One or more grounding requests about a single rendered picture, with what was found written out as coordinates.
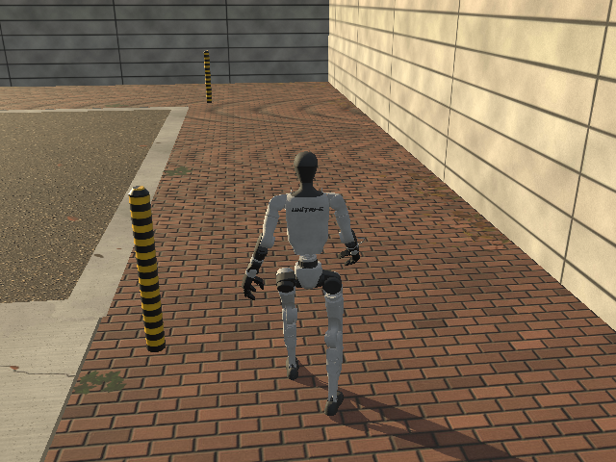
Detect robot left forearm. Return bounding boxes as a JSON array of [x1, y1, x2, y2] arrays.
[[245, 233, 268, 278]]

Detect robot right upper arm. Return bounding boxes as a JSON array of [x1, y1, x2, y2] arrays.
[[326, 192, 354, 244]]

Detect robot head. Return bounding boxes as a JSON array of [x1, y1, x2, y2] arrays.
[[291, 151, 323, 197]]

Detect robot left upper arm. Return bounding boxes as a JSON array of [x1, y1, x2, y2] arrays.
[[259, 194, 287, 248]]

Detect robot right hand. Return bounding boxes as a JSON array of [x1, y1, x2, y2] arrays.
[[338, 250, 360, 266]]

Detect left robot shin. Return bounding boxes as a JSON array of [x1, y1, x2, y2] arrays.
[[282, 308, 297, 368]]

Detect robot right forearm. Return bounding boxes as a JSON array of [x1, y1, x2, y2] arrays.
[[345, 229, 359, 255]]

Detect robot left hand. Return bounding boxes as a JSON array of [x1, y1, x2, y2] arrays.
[[242, 274, 264, 300]]

